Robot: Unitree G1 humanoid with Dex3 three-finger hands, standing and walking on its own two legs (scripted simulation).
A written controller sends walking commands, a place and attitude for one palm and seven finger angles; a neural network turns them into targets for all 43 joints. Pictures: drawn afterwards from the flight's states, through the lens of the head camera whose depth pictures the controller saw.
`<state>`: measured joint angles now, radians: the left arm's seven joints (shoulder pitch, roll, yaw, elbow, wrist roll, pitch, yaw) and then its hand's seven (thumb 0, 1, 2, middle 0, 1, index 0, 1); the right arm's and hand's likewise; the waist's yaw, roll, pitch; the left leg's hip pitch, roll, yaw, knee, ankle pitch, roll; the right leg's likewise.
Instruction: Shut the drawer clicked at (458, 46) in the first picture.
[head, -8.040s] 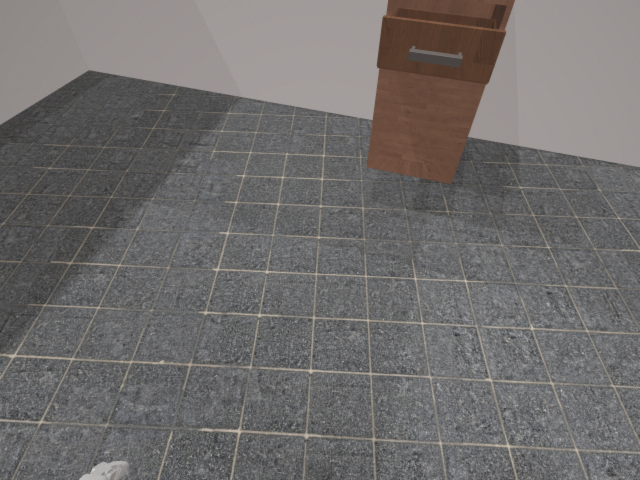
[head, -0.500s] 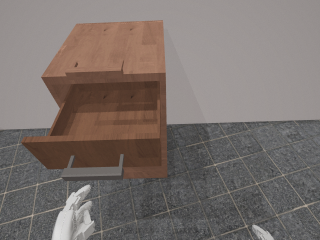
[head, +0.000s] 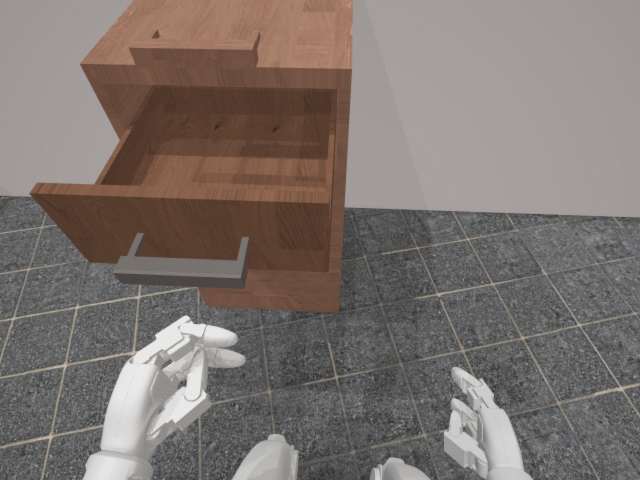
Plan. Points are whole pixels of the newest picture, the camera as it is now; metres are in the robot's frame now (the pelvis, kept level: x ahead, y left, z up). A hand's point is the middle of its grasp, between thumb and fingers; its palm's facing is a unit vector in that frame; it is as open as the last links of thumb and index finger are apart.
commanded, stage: raise the hand and make a fist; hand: left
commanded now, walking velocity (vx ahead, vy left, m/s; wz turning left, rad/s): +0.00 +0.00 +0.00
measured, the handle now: (187, 257) +0.39 +0.22 +0.03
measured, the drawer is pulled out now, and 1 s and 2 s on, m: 0.25 0.25 0.25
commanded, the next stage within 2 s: bring the fist close to the handle in 1.20 s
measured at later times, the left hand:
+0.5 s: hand (172, 389) +0.19 +0.16 +0.10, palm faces +0.03 -1.00 -0.02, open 3.1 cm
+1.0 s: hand (151, 383) +0.19 +0.17 +0.13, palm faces +0.02 -1.00 -0.04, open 3.3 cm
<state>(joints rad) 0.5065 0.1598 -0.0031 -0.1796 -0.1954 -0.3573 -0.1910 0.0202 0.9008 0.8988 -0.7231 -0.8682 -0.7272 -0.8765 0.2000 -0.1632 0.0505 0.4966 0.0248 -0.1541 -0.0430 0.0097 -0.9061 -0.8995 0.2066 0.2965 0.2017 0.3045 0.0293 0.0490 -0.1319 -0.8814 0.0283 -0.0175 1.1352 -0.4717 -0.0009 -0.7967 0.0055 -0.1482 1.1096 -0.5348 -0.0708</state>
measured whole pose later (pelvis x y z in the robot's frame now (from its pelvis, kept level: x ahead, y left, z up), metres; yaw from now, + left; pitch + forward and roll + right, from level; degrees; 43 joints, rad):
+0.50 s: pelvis +0.02 +0.02 +0.03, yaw -1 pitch +9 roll -1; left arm 0.66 0.16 -0.01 -0.29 -0.18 -0.35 -0.08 0.02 0.90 0.90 -1.23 -1.41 -1.23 -1.42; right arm 0.23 -0.23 -0.01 0.47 0.03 -0.19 -0.04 0.01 -0.91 -0.90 0.20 0.30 0.20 0.30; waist 0.00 0.04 -0.12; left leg -0.72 0.01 0.02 0.99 -0.44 0.03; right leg -0.64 0.00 -0.11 0.97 -0.49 -0.04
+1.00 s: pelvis +0.03 +0.02 +0.04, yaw +0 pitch +7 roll -1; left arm 0.70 0.18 0.03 -0.36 -0.21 -0.27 -0.14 0.02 0.90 0.90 -1.40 -1.59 -1.40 -1.60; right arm 0.26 -0.22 0.01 0.49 0.04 -0.18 -0.04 0.01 -0.91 -0.90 0.21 0.30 0.20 0.30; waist 0.01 0.05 -0.12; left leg -0.62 0.01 0.01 0.92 -0.43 0.03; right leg -0.54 0.00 -0.11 0.89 -0.47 -0.03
